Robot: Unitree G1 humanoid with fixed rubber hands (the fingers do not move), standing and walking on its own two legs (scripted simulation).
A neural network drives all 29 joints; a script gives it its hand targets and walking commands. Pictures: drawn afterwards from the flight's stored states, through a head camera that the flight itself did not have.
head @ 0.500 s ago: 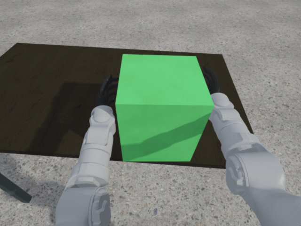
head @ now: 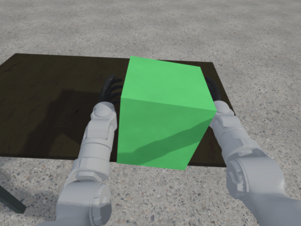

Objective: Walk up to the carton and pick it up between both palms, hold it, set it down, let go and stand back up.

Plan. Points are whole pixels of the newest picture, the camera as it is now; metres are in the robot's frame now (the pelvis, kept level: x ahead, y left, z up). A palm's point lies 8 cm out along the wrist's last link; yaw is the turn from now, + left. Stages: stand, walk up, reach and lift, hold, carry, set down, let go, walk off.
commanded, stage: reach and lift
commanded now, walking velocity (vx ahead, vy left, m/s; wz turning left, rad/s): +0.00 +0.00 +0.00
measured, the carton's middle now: (158, 114) +0.41 +0.00 +0.10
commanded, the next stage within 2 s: none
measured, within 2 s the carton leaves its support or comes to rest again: neither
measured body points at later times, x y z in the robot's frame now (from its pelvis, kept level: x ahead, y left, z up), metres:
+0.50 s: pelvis -0.01 +0.00 +0.00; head -0.06 +0.02 +0.45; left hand +0.39 +0.15 +0.20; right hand +0.41 -0.16 +0.19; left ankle +0.02 +0.12 -0.75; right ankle -0.01 -0.11 -0.75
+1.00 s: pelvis -0.01 +0.00 +0.00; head -0.07 +0.02 +0.45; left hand +0.39 +0.16 +0.25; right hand +0.41 -0.15 +0.23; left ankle +0.02 +0.12 -0.75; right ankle -0.01 -0.11 -0.75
